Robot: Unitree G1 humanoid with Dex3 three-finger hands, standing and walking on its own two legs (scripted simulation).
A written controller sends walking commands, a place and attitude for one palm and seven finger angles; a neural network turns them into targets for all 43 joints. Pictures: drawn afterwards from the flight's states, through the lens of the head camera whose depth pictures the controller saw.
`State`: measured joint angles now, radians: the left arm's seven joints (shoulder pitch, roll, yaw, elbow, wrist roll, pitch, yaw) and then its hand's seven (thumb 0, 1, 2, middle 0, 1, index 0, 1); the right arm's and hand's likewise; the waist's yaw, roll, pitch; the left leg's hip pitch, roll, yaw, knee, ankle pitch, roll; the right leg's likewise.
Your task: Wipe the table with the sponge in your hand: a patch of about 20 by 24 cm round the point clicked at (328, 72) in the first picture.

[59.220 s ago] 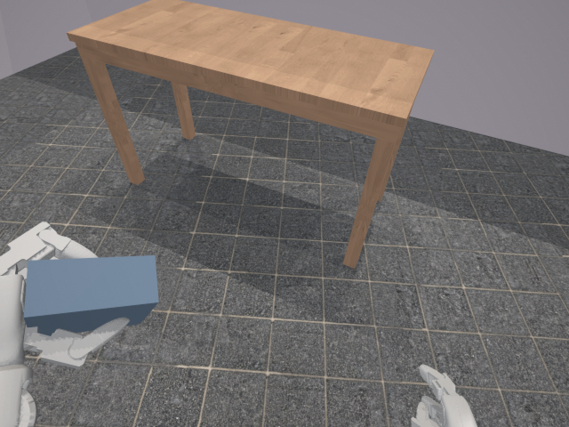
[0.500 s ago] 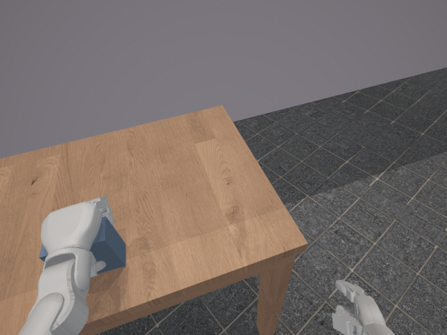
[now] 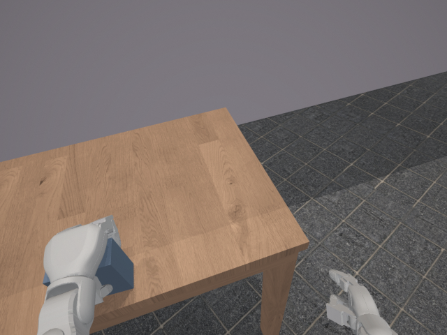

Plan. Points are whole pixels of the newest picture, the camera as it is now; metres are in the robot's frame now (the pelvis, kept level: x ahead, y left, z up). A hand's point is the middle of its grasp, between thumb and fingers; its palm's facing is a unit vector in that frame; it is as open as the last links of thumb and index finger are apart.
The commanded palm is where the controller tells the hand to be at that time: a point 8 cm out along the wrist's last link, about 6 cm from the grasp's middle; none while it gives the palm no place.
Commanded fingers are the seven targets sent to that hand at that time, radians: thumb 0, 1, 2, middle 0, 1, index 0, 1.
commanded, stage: lift the sponge slowly off the table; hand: left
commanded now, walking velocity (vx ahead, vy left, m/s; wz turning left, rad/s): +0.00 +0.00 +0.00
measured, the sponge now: (97, 275) +0.20 +0.27 +0.01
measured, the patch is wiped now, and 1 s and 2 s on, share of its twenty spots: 0.95 0.95 0.95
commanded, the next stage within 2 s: none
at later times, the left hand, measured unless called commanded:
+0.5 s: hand (96, 265) +0.20 +0.25 +0.06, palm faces +0.01 -0.14 -0.99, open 9.4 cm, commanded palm +0.17 +0.25 +0.12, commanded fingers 0.00 0.10 1.30 -1.20 -1.60 -1.20 -1.60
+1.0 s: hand (89, 256) +0.20 +0.25 +0.09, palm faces +0.05 -0.14 -0.99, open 9.4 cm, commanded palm +0.17 +0.25 +0.15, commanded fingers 0.00 0.10 1.30 -1.20 -1.60 -1.20 -1.60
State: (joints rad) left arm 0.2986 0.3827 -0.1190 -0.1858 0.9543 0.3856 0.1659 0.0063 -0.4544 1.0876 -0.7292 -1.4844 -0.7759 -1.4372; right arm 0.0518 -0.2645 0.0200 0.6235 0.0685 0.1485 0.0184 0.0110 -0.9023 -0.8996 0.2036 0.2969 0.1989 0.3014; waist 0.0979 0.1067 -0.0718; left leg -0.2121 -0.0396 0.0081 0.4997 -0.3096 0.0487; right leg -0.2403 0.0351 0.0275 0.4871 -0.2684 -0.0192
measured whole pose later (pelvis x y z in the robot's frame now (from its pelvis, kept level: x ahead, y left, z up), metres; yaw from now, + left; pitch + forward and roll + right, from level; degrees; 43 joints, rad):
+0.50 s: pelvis -0.01 -0.01 +0.00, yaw +0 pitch -2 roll +0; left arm 0.25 0.41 -0.14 -0.18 0.92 0.43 0.10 0.00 -0.47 1.09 -0.76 -1.45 -0.81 -1.40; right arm 0.03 -0.27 0.03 0.64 0.05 0.15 -0.01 0.01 -0.90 -0.90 0.20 0.30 0.20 0.30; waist 0.11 0.10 -0.03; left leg -0.15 -0.03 0.00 0.47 -0.29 0.04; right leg -0.18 0.04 0.02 0.46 -0.25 -0.03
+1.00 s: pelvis +0.00 -0.01 +0.01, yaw +0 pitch -3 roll +0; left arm 0.26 0.45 -0.12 -0.28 0.89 0.46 0.06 -0.01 -0.48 1.08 -0.78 -1.43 -0.82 -1.38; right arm 0.00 -0.26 0.04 0.65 0.05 0.16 -0.01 0.01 -0.90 -0.90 0.20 0.30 0.20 0.30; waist 0.12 0.11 -0.01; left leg -0.09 -0.03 0.00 0.42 -0.27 0.04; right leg -0.12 0.05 0.02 0.41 -0.24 -0.04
